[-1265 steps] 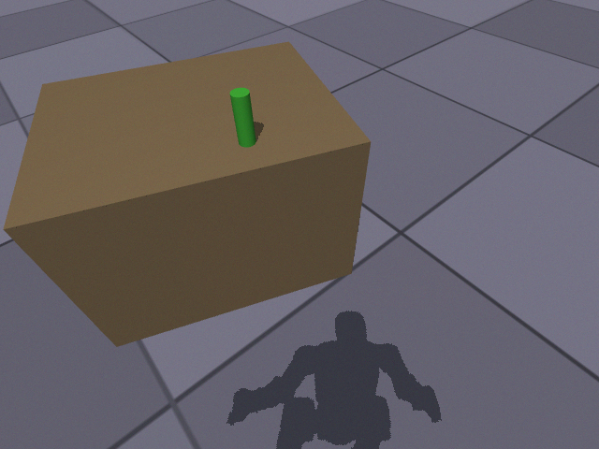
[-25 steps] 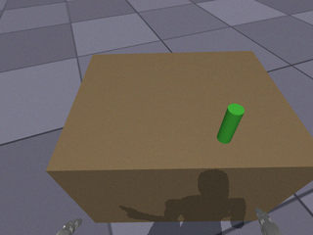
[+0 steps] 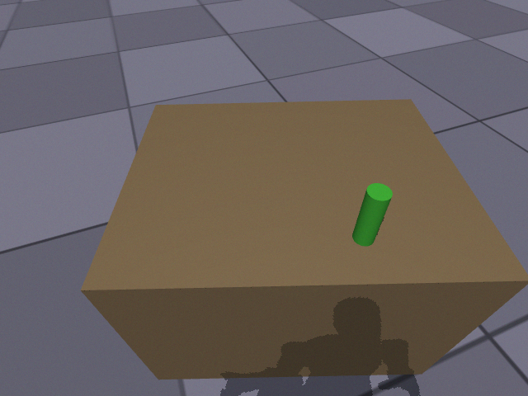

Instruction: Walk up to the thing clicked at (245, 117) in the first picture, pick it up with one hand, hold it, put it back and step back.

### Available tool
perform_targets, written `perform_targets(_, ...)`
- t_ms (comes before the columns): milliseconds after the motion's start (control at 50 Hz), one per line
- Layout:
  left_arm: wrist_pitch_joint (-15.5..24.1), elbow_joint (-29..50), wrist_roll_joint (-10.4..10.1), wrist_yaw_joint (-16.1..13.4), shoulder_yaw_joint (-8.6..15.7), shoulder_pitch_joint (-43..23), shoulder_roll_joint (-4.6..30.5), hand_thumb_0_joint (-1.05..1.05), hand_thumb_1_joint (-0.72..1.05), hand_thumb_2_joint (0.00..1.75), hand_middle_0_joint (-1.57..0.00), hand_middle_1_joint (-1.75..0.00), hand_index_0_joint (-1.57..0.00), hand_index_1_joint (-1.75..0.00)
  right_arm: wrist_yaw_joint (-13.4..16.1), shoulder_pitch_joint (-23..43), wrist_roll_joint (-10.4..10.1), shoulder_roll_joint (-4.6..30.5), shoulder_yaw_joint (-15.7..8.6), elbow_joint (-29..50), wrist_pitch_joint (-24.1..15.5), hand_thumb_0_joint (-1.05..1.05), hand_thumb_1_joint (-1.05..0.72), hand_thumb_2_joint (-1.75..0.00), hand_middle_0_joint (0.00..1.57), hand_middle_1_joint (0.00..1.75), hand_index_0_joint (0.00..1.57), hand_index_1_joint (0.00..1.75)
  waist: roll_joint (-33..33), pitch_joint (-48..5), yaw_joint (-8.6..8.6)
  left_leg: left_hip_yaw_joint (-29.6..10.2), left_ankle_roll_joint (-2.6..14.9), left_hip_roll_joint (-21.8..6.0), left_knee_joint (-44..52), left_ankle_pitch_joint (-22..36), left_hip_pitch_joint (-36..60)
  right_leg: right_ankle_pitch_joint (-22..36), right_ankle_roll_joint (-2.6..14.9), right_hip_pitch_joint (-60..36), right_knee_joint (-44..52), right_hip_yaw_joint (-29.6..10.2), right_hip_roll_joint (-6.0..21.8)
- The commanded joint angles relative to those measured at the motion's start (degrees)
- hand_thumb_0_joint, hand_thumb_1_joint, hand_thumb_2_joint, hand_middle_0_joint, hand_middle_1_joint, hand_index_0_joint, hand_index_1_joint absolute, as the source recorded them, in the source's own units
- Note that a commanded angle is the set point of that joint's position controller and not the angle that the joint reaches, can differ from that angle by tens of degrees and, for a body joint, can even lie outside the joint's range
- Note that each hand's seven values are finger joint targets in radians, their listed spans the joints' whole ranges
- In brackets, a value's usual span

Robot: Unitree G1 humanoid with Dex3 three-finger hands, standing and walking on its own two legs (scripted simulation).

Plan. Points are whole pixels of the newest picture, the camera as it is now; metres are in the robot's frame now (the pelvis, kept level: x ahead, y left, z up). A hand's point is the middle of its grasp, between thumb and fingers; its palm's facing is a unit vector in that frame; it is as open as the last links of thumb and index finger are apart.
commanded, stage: home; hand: right
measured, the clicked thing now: (370, 216) +0.48 -0.21 -0.05
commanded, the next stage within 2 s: stand in 1.30 s
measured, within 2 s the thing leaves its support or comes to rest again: neither
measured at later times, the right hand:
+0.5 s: hand out of the picture +0.06 -0.24 -0.15, palm faces -0.04 +0.93 -0.36, open 17.3 cm
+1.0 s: hand out of the picture +0.09 -0.23 -0.15, palm faces -0.04 +0.93 -0.36, open 17.3 cm
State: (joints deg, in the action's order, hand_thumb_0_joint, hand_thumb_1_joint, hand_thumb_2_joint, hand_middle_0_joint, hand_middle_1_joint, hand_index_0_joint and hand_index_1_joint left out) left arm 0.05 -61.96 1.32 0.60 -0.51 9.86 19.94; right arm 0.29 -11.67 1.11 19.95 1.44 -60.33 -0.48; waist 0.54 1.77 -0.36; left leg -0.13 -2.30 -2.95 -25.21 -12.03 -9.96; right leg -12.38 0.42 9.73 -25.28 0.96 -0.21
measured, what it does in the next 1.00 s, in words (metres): stands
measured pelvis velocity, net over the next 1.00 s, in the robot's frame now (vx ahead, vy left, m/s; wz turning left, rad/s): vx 0.02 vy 0.02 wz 0.00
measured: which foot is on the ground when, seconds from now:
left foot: down 0.00-1.00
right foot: down 0.00-1.00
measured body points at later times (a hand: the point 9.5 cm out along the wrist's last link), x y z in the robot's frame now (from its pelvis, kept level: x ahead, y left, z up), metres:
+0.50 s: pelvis +0.01 +0.01 +0.01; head +0.00 +0.02 +0.46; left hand +0.07 +0.31 -0.13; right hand +0.07 -0.29 -0.12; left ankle +0.02 +0.15 -0.74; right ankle +0.02 -0.11 -0.74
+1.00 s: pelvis +0.02 +0.02 +0.01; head +0.03 +0.03 +0.46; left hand +0.09 +0.32 -0.13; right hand +0.10 -0.28 -0.12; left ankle +0.02 +0.15 -0.74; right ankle +0.02 -0.11 -0.74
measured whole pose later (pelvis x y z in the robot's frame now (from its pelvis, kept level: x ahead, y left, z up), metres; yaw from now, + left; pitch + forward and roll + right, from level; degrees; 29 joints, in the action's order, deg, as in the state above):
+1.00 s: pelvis +0.02 +0.02 +0.01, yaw +0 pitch -2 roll +0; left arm 0.2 -66.3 1.0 0.1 -0.2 6.4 20.1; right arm 0.3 -6.8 0.5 19.9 0.7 -65.0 -0.7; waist 0.6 2.3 -0.4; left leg 0.7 -0.6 -0.9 -18.7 -10.4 -6.4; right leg -10.5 -1.6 5.9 -18.3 0.3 1.8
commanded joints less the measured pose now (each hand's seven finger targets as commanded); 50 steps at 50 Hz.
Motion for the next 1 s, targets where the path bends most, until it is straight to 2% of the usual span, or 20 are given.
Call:
perform_targets(0,1.22,2.25,-0.27,-0.59,2.81,-2.63,12.4,0.0,0.9,0.9,-0.2,-0.3,-0.2,-0.3,0.78,3.17,0.1,12.71,-2.53,2.32,-1.68,0.0,0.54,-0.06,0.05,0.05,0.05,0.05,-0.94,1.43,-0.1,-5.0,3.28,-3.69,7.49,-5.05,-1.52,-3.88,1.14,1.87,8.44,-7.22,5.45)
perform_targets(40,1.24,1.66,-0.24,-0.61,3.01,-3.41,12.57,0.0,0.9,0.9,-0.2,-0.3,-0.2,-0.3,0.77,3.16,0.21,12.48,-2.43,1.75,-1.58,0.0,0.55,-0.05,0.05,0.05,0.05,0.05,-0.81,1.2,0.0,-4.9,3.24,-3.55,8.04,-5.77,-2.69,-3.76,0.94,0.39,8.54,-7.15,5.48)
perform_targets(60,1.34,1.49,-0.23,-0.63,2.86,-3.13,12.26,0.0,0.9,0.9,-0.2,-0.3,-0.2,-0.3,0.84,3.91,0.15,12.71,-2.51,1.74,-1.62,0.0,0.54,-0.06,0.05,0.05,0.05,0.05,-0.9,0.3,-0.23,-4.85,3.47,-3.99,7.45,-3.6,-1.39,-1.93,1.1,-0.04,8.84,-7.34,5.92)
perform_targets(80,1.31,1.2,-0.24,-0.63,2.88,-3.29,12.44,0.0,0.9,0.9,-0.2,-0.3,-0.2,-0.3,0.78,3.67,-0.01,12.45,-2.46,1.35,-1.55,0.0,0.54,-0.06,0.05,0.05,0.05,0.05,-0.16,0.68,-0.07,-4.73,3.24,-3.48,7.57,-3.95,-0.87,-4.14,0.97,1.15,9.63,-7.62,5.93)
perform_targets(100,1.43,1.12,-0.21,-0.64,2.81,-3.34,12.3,0.0,0.9,0.9,-0.2,-0.3,-0.2,-0.3,0.77,3.51,-0.02,12.56,-2.44,1.19,-1.63,0.0,0.52,-0.07,0.06,0.06,0.06,0.06,-0.71,-0.11,0.09,-4.67,3.34,-3.97,7.27,-1.94,0.23,-1.82,1.0,0.53,9.45,-7.5,6.06)
perform_targets(160,1.53,0.6,-0.24,-0.81,2.76,-4.13,12.23,0.0,0.9,0.9,-0.2,-0.3,-0.2,-0.3,0.76,3.91,-0.08,12.31,-2.48,0.64,-1.48,0.0,0.54,-0.06,0.05,0.05,0.05,0.05,0.09,-0.87,0.17,-4.28,3.29,-3.91,6.63,0.23,0.99,-1.08,0.87,-0.01,10.46,-7.76,6.55)
perform_targets(220,1.3,0.23,-0.38,-0.74,2.69,-4.44,11.98,0.0,0.9,0.9,-0.2,-0.3,-0.2,-0.3,0.77,3.68,0.05,12.77,-2.39,0.03,-1.38,0.0,0.52,-0.07,0.05,0.06,0.05,0.06,-1.33,0.53,0.22,-4.53,3.2,-3.79,8.19,-2.29,-1.07,-1.49,0.65,-0.56,10.13,-7.11,6.05)
perform_targets(260,1.34,-0.07,-0.39,-0.82,2.63,-4.23,12.11,0.0,0.9,0.9,-0.2,-0.3,-0.2,-0.3,0.77,4.14,-0.08,12.7,-2.42,0.08,-1.39,0.0,0.52,-0.07,0.05,0.06,0.05,0.06,-0.78,-0.1,0.19,-4.55,3.26,-4.08,8.04,-0.15,-0.15,-0.09,0.68,-0.78,10.01,-6.99,6.27)
perform_targets(280,1.35,-0.26,-0.43,-0.82,2.54,-3.83,12.07,0.0,0.9,0.9,-0.2,-0.3,-0.2,-0.3,0.69,4.51,-0.15,12.68,-2.33,-0.1,-1.34,0.0,0.52,-0.07,0.05,0.06,0.05,0.06,-0.7,0.33,-0.08,-4.56,3.21,-3.93,8.01,-0.92,0.27,-1.37,0.48,0.21,10.52,-6.89,6.17)
perform_targets(300,1.37,-0.24,-0.32,-0.84,2.59,-4.44,12.17,0.0,0.9,0.9,-0.2,-0.3,-0.2,-0.3,0.8,4.01,-0.1,12.52,-2.37,-0.14,-1.43,0.0,0.51,-0.08,0.06,0.06,0.06,0.06,-0.74,-0.83,0.38,-4.68,3.39,-4.49,8.22,0.75,0.35,1.8,0.61,-1.49,9.69,-6.78,6.42)
perform_targets(340,1.41,-0.5,-0.51,-0.88,2.47,-4.48,11.96,0.0,0.9,0.9,-0.2,-0.3,-0.2,-0.3,0.82,4.51,-0.16,12.68,-2.38,-0.4,-1.54,0.0,0.52,-0.07,0.05,0.06,0.05,0.06,-0.72,-1.83,0.21,-4.67,3.27,-4.62,7.97,3.9,1.02,4.76,0.61,-2.67,9.22,-6.58,6.68)
perform_targets(420,1.35,-0.93,-0.56,-0.84,2.24,-4.29,11.74,0.0,0.9,0.9,-0.2,-0.3,-0.2,-0.3,0.8,5.08,-0.24,12.94,-2.38,-0.89,-1.47,0.0,0.5,-0.08,0.06,0.06,0.06,0.06,-1.34,-1.35,0.0,-4.66,3.33,-4.62,8.54,4.0,1.05,5.36,0.38,-2.81,9.53,-6.16,6.65)
perform_targets(460,1.28,-1.19,-0.58,-0.85,2.35,-4.38,11.91,0.0,0.9,0.9,-0.2,-0.3,-0.2,-0.3,0.77,5.41,-0.27,12.97,-2.47,-1.05,-1.34,0.0,0.53,-0.06,0.05,0.05,0.05,0.05,-1.06,-0.48,-0.03,-4.61,3.27,-4.29,9.0,1.45,1.09,2.65,0.22,-1.72,10.05,-6.15,6.42)
perform_targets(520,1.16,-1.19,-0.5,-0.83,2.38,-4.96,11.92,0.0,0.9,0.9,-0.2,-0.3,-0.2,-0.3,0.69,5.12,-0.18,12.81,-2.5,-1.2,-1.35,0.0,0.51,-0.08,0.06,0.06,0.06,0.06,-1.27,-0.36,0.3,-4.79,3.15,-4.44,9.87,0.98,0.26,2.7,0.29,-2.4,9.8,-6.01,6.54)
perform_targets(540,1.07,-1.3,-0.54,-0.82,2.45,-4.64,11.82,0.0,0.9,0.9,-0.2,-0.3,-0.2,-0.3,0.73,5.62,-0.11,13.07,-2.59,-1.23,-1.33,0.0,0.53,-0.06,0.05,0.06,0.05,0.06,-2.33,0.18,0.06,-4.89,3.18,-4.33,10.22,-1.13,0.12,1.89,0.22,-1.62,9.81,-5.94,6.35)
perform_targets(620,1.33,-1.2,-0.5,-0.9,2.36,-4.79,11.86,0.0,0.9,0.9,-0.2,-0.3,-0.2,-0.3,0.76,6.17,-0.33,12.93,-2.76,-1.09,-1.58,0.0,0.53,-0.06,0.05,0.05,0.05,0.05,-0.72,-2.67,0.11,-4.66,3.35,-4.84,8.95,7.4,2.89,7.77,0.27,-3.48,9.23,-5.84,7.08)
perform_targets(740,1.25,-1.1,-0.52,-1.12,2.42,-5.25,11.61,0.0,0.9,0.9,-0.2,-0.3,-0.2,-0.3,0.92,6.28,-0.37,13.02,-2.83,-1.33,-1.61,0.0,0.53,-0.06,0.05,0.05,0.05,0.05,-1.23,-3.54,0.16,-4.46,3.53,-5.15,8.75,12.45,3.09,11.77,-0.05,-5.65,8.53,-5.27,7.44)
perform_targets(840,0.93,-1.38,-0.43,-1.09,2.41,-5.28,11.57,0.0,0.9,0.9,-0.2,-0.3,-0.2,-0.3,0.87,6.68,-0.23,12.72,-2.93,-1.51,-1.44,0.0,0.53,-0.07,0.05,0.06,0.05,0.06,-0.78,-1.85,0.12,-4.7,3.27,-4.79,9.99,6.82,2.55,6.92,0.08,-3.92,9.32,-4.94,7.22)
perform_targets(940,1.26,-1.13,-0.54,-1.17,2.41,-5.05,11.7,0.0,0.9,0.9,-0.2,-0.3,-0.2,-0.3,0.77,6.92,-0.5,13.03,-3.11,-1.61,-1.57,0.0,0.52,-0.07,0.05,0.06,0.05,0.06,-0.92,-3.59,0.17,-4.42,3.21,-4.91,8.83,12.43,5.31,10.7,-0.03,-4.14,9.36,-5.1,7.6)
perform_targets(980,1.3,-0.89,-0.53,-1.25,2.54,-5.49,11.69,0.0,0.9,0.9,-0.2,-0.3,-0.2,-0.3,0.86,6.7,-0.38,12.89,-3.1,-1.51,-1.59,0.0,0.52,-0.07,0.05,0.06,0.05,0.06,-0.59,-4.63,0.32,-4.06,3.38,-5.15,8.36,15.67,4.95,14.58,0.05,-6.09,8.45,-5.0,7.95)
